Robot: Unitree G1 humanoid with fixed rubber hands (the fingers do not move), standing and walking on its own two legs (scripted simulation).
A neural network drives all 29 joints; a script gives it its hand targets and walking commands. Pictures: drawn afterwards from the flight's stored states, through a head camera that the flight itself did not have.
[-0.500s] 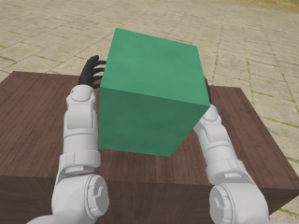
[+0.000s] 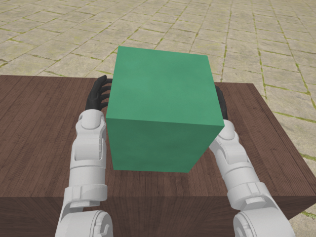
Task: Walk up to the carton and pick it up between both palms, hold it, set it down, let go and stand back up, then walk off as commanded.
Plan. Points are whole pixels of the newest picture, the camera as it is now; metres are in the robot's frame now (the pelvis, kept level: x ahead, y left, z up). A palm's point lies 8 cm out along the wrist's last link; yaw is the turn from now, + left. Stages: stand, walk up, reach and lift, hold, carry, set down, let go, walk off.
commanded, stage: set down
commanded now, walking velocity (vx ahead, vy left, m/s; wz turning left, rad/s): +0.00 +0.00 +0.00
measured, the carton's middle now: (157, 116) +0.37 -0.01 +0.13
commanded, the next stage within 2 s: none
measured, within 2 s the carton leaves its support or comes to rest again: neither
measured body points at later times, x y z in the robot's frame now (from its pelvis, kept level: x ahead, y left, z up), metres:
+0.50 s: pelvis -0.01 -0.01 +0.00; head -0.03 +0.02 +0.45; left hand +0.39 +0.12 +0.13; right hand +0.37 -0.18 +0.12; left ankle -0.01 +0.14 -0.75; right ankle +0.00 -0.14 -0.75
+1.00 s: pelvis +0.01 -0.01 +0.00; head +0.02 +0.02 +0.45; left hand +0.41 +0.13 +0.08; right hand +0.39 -0.18 +0.08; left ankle -0.01 +0.14 -0.75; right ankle +0.00 -0.14 -0.75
